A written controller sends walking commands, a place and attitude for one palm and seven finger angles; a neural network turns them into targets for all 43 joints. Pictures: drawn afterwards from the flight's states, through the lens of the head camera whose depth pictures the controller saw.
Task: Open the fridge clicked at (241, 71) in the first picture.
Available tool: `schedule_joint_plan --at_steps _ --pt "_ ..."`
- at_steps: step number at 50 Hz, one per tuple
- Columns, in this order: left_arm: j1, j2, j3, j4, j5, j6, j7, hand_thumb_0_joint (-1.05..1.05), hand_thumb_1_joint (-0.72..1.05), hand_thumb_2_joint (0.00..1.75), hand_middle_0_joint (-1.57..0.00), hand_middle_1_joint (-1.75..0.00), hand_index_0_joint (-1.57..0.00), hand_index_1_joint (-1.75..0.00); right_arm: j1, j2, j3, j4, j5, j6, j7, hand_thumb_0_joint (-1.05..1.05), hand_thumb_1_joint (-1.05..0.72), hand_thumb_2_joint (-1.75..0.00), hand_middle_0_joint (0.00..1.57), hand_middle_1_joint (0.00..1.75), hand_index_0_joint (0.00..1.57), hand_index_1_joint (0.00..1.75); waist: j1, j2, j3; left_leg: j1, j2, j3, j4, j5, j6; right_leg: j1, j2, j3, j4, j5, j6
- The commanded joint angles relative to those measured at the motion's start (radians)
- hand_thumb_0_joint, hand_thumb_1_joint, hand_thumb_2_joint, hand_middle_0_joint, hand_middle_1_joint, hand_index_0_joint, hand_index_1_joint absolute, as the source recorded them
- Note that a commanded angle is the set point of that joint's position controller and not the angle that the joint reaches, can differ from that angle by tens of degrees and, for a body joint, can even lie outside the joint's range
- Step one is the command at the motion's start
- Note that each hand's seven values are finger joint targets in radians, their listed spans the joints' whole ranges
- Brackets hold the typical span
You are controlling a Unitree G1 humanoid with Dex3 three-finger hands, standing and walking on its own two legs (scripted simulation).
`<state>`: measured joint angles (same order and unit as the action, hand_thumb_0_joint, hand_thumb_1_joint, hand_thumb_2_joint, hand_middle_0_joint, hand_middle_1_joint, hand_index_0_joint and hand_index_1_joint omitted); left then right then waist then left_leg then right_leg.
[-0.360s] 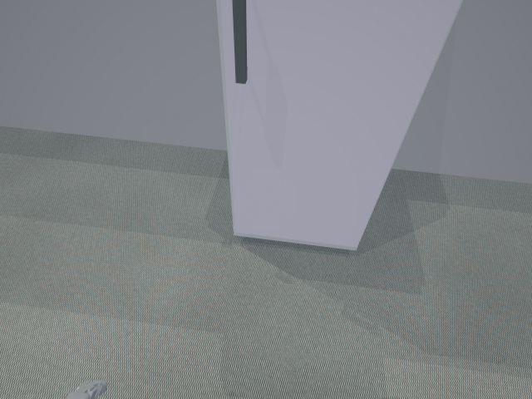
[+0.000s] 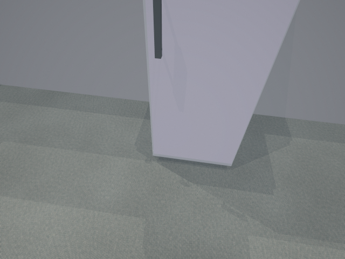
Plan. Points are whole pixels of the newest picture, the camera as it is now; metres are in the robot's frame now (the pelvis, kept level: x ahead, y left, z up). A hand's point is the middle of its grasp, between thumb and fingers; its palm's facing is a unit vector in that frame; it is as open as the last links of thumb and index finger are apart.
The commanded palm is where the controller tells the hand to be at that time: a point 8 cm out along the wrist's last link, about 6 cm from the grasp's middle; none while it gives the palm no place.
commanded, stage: stand and wait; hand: left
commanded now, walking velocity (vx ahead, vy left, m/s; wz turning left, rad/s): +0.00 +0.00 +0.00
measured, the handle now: (159, 23) +0.86 +0.12 +0.18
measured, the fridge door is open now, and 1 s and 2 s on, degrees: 0 0 0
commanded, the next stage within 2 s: look at it before walking up in 0.46 s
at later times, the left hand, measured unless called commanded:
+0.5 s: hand out of the picture +0.06 +0.23 -0.15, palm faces -0.03 -0.94 -0.34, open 7.4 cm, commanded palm none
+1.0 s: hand out of the picture +0.08 +0.22 -0.15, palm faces -0.03 -0.94 -0.34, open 7.4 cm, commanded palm none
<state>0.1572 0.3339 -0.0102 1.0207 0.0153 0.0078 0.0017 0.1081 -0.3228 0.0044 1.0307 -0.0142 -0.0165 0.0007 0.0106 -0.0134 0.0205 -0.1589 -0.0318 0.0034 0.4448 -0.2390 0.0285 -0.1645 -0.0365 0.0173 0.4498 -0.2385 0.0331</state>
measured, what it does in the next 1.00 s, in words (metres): stands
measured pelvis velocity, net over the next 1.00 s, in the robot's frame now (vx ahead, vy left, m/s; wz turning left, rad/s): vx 0.00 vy -0.02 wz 0.00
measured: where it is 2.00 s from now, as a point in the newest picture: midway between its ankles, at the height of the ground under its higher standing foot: outside the picture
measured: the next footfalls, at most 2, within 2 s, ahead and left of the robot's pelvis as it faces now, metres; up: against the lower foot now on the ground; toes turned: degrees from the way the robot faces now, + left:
right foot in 1.80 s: +0.25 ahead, -0.15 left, +0.00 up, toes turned -10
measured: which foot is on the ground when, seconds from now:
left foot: down 0.00-1.00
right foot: down 0.00-1.00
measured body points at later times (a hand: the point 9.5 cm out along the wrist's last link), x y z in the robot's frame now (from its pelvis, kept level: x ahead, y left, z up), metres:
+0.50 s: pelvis -0.01 -0.01 +0.00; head -0.01 -0.02 +0.45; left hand +0.06 +0.28 -0.13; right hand +0.05 -0.31 -0.13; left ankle +0.00 +0.10 -0.74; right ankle +0.01 -0.14 -0.74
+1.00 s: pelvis +0.00 -0.02 +0.01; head +0.01 -0.02 +0.45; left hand +0.09 +0.27 -0.13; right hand +0.08 -0.32 -0.13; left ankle +0.00 +0.10 -0.74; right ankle +0.01 -0.14 -0.74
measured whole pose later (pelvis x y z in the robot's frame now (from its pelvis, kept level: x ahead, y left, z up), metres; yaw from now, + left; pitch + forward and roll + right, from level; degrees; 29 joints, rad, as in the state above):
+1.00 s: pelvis +0.00 -0.02 +0.01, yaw +0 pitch -2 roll +0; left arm 0.13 0.34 -0.01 1.08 0.01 -0.01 0.00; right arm 0.11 -0.34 0.01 1.11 -0.01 -0.02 0.00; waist 0.00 0.00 0.04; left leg -0.14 0.00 -0.01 0.37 -0.20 -0.01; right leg -0.15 0.00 0.01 0.38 -0.20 0.00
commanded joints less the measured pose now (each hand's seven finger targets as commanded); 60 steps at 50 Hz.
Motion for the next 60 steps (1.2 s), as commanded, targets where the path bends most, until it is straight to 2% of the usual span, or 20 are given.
schedule_joint_plan --at_steps 1,7,11,20,33,38,44,60 --pt "-0.059 0.206 0.046 -0.059 -0.001 -0.027 0.009 0.0 0.9 0.9 -0.2 -0.3 -0.2 -0.3 -0.059 -0.218 -0.053 -0.06 0.003 -0.021 -0.012 0.0 -0.9 -0.9 0.2 0.3 0.2 0.3 -0.01 0.027 -0.035 -0.016 0.133 -0.113 -0.119 0.107 0.015 -0.003 -0.073 0.069 -0.081 0.094 -0.057" --pt "-0.052 0.212 0.046 -0.034 -0.002 -0.03 0.008 0.0 0.9 0.9 -0.2 -0.3 -0.2 -0.3 -0.045 -0.222 -0.05 -0.035 0.006 -0.02 -0.011 0.0 -0.9 -0.9 0.2 0.3 0.2 0.3 -0.011 0.023 -0.045 -0.011 0.135 -0.119 -0.129 0.088 0.012 0.006 -0.075 0.076 -0.098 0.078 -0.059" --pt "-0.051 0.213 0.044 -0.018 -0.002 -0.029 0.007 0.0 0.9 0.9 -0.2 -0.3 -0.2 -0.3 -0.038 -0.225 -0.048 -0.015 0.005 -0.018 -0.01 0.0 -0.9 -0.9 0.2 0.3 0.2 0.3 -0.011 0.016 -0.022 -0.024 0.134 -0.122 -0.145 0.032 0.008 -0.011 -0.075 0.085 -0.116 0.027 -0.059" --pt "-0.05 0.214 0.045 -0.005 -0.003 -0.032 0.008 0.0 0.9 0.9 -0.2 -0.3 -0.2 -0.3 -0.023 -0.225 -0.046 0.009 0.005 -0.018 -0.01 0.0 -0.9 -0.9 0.2 0.3 0.2 0.3 -0.011 0.007 -0.027 -0.018 0.135 -0.119 -0.147 0.037 0.003 -0.014 -0.08 0.097 -0.132 0.011 -0.062" --pt "-0.065 0.212 0.047 -0.005 -0.002 -0.035 0.01 0.0 0.9 0.9 -0.2 -0.3 -0.2 -0.3 -0.025 -0.223 -0.044 0.017 0.006 -0.02 -0.011 0.0 -0.9 -0.9 0.2 0.3 0.2 0.3 -0.012 0.011 -0.034 -0.005 0.142 -0.111 -0.142 0.1 -0.001 -0.002 -0.078 0.095 -0.125 0.082 -0.062" --pt "-0.065 0.214 0.047 -0.008 -0.003 -0.038 0.011 0.0 0.9 0.9 -0.2 -0.3 -0.2 -0.3 -0.027 -0.221 -0.043 0.016 0.006 -0.022 -0.012 0.0 -0.9 -0.9 0.2 0.3 0.2 0.3 -0.012 0.007 -0.062 0.016 0.145 -0.105 -0.132 0.148 -0.002 0.018 -0.083 0.095 -0.122 0.137 -0.064" --pt "-0.071 0.214 0.046 -0.006 -0.004 -0.037 0.01 0.0 0.9 0.9 -0.2 -0.3 -0.2 -0.3 -0.038 -0.222 -0.042 0.016 0.007 -0.02 -0.013 0.0 -0.9 -0.9 0.2 0.3 0.2 0.3 -0.012 0.018 -0.048 0.022 0.146 -0.104 -0.139 0.154 -0.004 0.018 -0.082 0.092 -0.126 0.149 -0.063" --pt "-0.067 0.218 0.047 -0.003 -0.005 -0.039 0.011 0.0 0.9 0.9 -0.2 -0.3 -0.2 -0.3 -0.047 -0.226 -0.038 0.017 0.008 -0.02 -0.016 0.0 -0.9 -0.9 0.2 0.3 0.2 0.3 -0.01 0.019 -0.067 0.056 0.152 -0.095 -0.14 0.223 -0.008 0.052 -0.085 0.084 -0.13 0.232 -0.063"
